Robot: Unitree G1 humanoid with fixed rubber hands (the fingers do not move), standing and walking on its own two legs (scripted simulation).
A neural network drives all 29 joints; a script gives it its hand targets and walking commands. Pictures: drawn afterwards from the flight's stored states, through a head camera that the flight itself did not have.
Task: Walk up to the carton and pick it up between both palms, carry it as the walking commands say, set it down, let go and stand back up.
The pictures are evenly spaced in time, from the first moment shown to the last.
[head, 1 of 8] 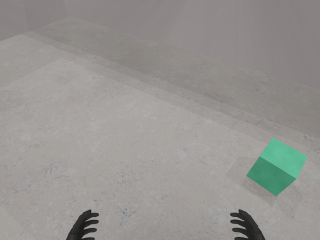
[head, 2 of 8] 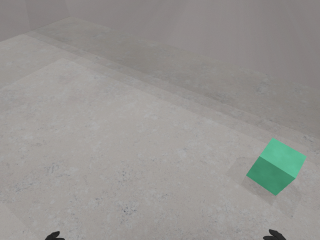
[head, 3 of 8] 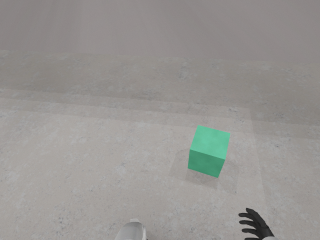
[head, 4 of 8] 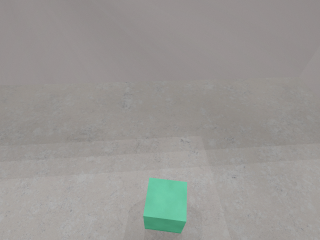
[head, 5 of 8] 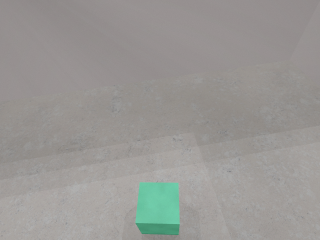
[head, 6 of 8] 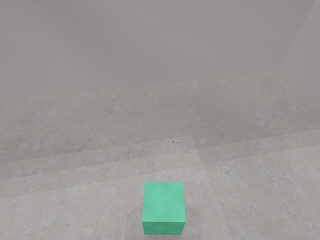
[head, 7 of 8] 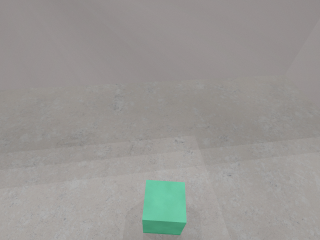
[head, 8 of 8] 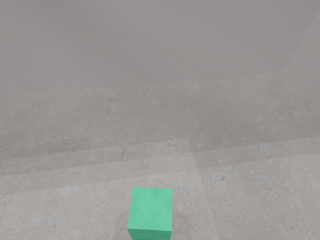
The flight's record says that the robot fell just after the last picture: no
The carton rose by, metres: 0.00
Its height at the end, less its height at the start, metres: +0.00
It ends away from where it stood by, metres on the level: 0.00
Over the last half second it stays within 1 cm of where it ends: yes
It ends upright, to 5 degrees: yes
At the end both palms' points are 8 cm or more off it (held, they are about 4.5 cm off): yes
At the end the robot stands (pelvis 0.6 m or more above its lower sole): yes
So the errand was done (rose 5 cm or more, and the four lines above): no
